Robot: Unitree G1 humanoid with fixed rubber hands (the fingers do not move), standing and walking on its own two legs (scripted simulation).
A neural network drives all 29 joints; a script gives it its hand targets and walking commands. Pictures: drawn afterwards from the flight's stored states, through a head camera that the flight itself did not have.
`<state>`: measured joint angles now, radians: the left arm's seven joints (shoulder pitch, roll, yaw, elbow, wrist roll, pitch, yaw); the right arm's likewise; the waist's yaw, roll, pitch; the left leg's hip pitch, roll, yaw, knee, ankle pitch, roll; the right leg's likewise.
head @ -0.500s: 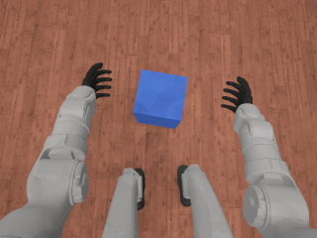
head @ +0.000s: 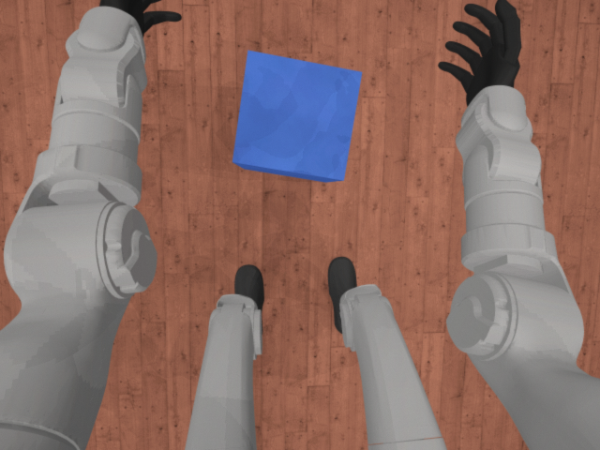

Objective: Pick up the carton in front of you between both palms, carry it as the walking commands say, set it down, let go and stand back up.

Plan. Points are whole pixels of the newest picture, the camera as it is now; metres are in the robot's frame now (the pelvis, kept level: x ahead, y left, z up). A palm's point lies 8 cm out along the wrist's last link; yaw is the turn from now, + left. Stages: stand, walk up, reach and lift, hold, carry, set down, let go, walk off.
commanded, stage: reach and lift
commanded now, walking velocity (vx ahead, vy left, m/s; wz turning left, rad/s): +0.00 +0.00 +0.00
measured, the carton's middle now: (293, 128) +0.52 -0.02 -0.53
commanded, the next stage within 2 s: none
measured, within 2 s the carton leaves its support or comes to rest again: leaves its support in 1.62 s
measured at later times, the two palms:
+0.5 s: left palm (190, 99) +0.54 +0.16 -0.37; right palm (408, 132) +0.48 -0.21 -0.36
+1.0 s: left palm (209, 110) +0.54 +0.15 -0.46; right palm (385, 134) +0.48 -0.20 -0.46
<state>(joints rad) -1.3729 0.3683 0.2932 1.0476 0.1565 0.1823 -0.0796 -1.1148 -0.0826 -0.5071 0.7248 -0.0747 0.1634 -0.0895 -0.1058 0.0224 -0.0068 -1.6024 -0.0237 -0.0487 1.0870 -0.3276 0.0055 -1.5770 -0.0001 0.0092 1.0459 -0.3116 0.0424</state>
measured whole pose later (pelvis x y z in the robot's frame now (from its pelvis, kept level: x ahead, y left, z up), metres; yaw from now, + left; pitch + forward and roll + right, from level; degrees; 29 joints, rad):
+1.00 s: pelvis -0.05 +0.00 -0.28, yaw -3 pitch +36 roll -4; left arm -1.67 0.51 -0.09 1.24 -0.22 0.09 0.05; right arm -1.50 -0.25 -0.24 1.08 0.19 0.06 -0.16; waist -0.07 -0.03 0.44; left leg -2.25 -0.03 -0.06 2.25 -0.63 -0.01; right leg -2.23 0.04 0.00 2.19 -0.60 0.07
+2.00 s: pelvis -0.06 -0.01 -0.21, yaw +0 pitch +43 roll -2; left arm -1.31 0.14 0.39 0.93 0.23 0.36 0.03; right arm -1.17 0.01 -0.60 0.72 -0.20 0.36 -0.09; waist -0.05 0.00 -0.05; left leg -2.17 -0.12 -0.09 1.93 -0.52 -0.06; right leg -2.15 0.09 0.07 1.91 -0.52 0.09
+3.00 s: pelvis +0.01 -0.01 +0.04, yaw +1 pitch +25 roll +0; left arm -0.56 -0.11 0.37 0.60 0.24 0.35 0.03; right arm -0.54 0.13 -0.40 0.57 -0.22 0.35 -0.04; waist -0.02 0.00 -0.20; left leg -1.08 -0.08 -0.12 1.05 -0.40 -0.03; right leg -1.08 0.08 0.13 1.04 -0.40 0.04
